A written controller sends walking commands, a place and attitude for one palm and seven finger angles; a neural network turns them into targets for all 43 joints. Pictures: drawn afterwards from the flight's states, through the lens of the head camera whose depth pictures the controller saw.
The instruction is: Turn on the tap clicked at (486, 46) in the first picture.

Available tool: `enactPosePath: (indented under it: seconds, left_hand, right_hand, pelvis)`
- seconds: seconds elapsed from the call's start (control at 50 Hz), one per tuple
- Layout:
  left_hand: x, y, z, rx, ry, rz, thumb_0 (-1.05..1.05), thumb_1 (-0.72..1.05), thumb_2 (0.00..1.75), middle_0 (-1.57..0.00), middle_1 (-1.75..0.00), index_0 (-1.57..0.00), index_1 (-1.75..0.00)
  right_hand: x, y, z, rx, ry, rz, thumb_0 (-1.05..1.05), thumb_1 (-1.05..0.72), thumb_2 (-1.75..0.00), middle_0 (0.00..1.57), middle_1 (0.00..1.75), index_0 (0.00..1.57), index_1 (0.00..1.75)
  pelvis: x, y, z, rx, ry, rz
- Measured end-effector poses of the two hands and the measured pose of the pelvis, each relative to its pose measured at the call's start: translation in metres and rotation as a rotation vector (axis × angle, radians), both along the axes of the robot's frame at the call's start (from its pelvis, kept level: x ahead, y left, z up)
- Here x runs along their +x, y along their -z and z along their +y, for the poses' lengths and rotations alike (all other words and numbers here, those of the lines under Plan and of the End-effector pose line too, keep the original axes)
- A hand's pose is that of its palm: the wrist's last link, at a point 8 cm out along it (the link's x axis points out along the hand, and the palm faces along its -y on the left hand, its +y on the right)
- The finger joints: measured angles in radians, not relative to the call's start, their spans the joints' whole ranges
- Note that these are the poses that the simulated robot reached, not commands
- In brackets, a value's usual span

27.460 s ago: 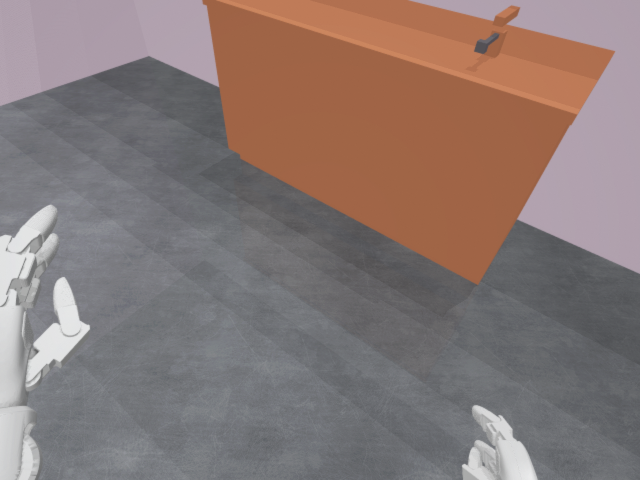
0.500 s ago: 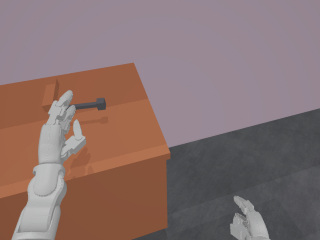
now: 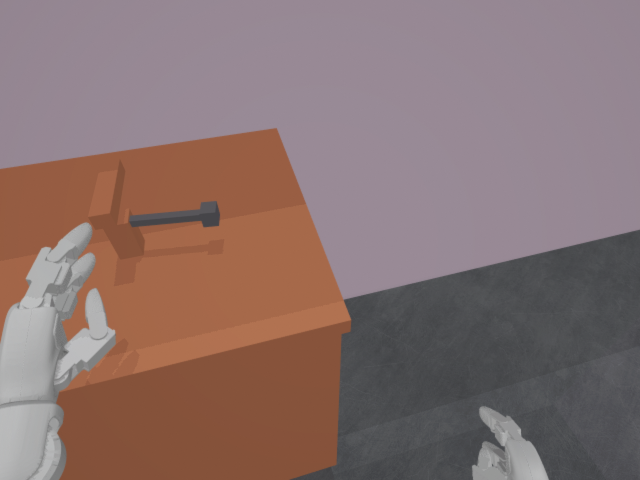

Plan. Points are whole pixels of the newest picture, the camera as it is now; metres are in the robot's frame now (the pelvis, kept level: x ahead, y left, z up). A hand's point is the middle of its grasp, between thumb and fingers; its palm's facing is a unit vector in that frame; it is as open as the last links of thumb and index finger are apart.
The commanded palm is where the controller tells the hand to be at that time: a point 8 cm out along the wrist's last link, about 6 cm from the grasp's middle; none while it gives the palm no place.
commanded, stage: draw the hand back beside the body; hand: left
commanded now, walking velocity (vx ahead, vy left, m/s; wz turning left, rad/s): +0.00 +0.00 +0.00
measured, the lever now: (210, 214) +0.46 +0.23 +0.08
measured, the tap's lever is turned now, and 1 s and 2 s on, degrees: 82 82 82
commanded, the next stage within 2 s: step back with the hand held close in 0.30 s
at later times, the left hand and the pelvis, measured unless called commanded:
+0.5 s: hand (96, 325) +0.20 +0.24 +0.17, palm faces +0.40 -0.83 -0.39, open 7.4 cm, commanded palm +0.15 +0.28 +0.17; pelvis +0.00 -0.01 +0.00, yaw +1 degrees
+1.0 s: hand (0, 421) +0.12 +0.27 +0.16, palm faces +0.42 -0.78 -0.46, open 7.4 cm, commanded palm +0.07 +0.30 +0.17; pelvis -0.09 +0.02 -0.01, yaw +2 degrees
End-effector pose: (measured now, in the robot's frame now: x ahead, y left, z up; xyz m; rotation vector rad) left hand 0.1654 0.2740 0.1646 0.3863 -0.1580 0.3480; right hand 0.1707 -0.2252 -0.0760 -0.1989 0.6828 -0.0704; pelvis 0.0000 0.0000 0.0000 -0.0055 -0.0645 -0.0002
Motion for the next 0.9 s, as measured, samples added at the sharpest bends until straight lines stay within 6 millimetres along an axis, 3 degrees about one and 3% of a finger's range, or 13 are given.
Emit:
enactPosePath:
  seconds: [0.14,0.34,0.44,0.52,0.56,0.62,0.74,0.9]
  left_hand:
    - [-0.013,-0.006,0.006,0.030,-0.040,0.000,0.02,0.89,0.90,-0.21,-0.30,-0.21,-0.30]
    - [-0.008,0.001,0.000,-0.005,-0.045,0.010,0.02,0.89,0.90,-0.21,-0.30,-0.21,-0.30]
    - [-0.007,-0.007,-0.005,0.020,-0.026,-0.007,0.02,0.89,0.90,-0.21,-0.30,-0.21,-0.30]
    - [-0.003,-0.026,0.004,0.104,-0.030,-0.069,0.02,0.89,0.90,-0.21,-0.30,-0.21,-0.30]
    - [-0.002,-0.029,0.008,0.125,-0.034,-0.073,0.02,0.89,0.90,-0.21,-0.30,-0.21,-0.30]
    - [-0.005,-0.017,0.005,0.106,-0.017,-0.017,0.01,0.89,0.90,-0.21,-0.30,-0.21,-0.30]
    - [-0.031,0.007,-0.006,0.066,0.050,0.102,0.01,0.89,0.90,-0.21,-0.30,-0.21,-0.30]
    - [-0.071,-0.013,0.024,0.133,0.003,-0.031,0.02,0.89,0.90,-0.22,-0.30,-0.22,-0.30]
  right_hand:
    - [0.009,0.001,0.002,0.010,-0.011,-0.018,0.01,-0.91,-0.90,0.20,0.30,0.20,0.30]
    - [0.012,0.002,0.005,0.014,-0.027,-0.020,0.01,-0.91,-0.90,0.20,0.30,0.20,0.30]
    - [0.011,0.003,0.003,0.022,-0.021,-0.024,0.01,-0.91,-0.90,0.20,0.30,0.20,0.30]
    - [0.008,0.006,0.002,0.010,-0.019,0.000,0.01,-0.91,-0.90,0.20,0.30,0.20,0.30]
    - [0.004,0.007,0.000,0.011,-0.003,0.015,0.01,-0.91,-0.90,0.20,0.30,0.20,0.30]
    - [-0.005,0.007,-0.003,0.017,0.029,0.016,0.01,-0.91,-0.90,0.20,0.30,0.20,0.30]
    - [-0.030,0.009,-0.006,0.001,0.081,0.032,0.01,-0.91,-0.90,0.20,0.30,0.20,0.30]
    - [-0.065,0.009,0.004,-0.050,0.071,0.039,0.01,-0.91,-0.90,0.20,0.30,0.20,0.30]
  pelvis:
    - [0.002,0.001,0.000,-0.001,-0.007,0.005]
    - [0.002,0.002,-0.004,0.001,-0.013,0.006]
    - [0.002,0.002,-0.006,0.002,-0.012,0.004]
    - [-0.004,0.004,-0.007,-0.009,-0.016,0.019]
    - [-0.008,0.004,-0.007,-0.009,-0.010,0.030]
    - [-0.016,0.005,-0.003,-0.007,0.002,0.045]
    - [-0.034,0.007,0.003,-0.019,0.002,0.059]
    - [-0.066,0.012,0.014,-0.036,-0.014,0.049]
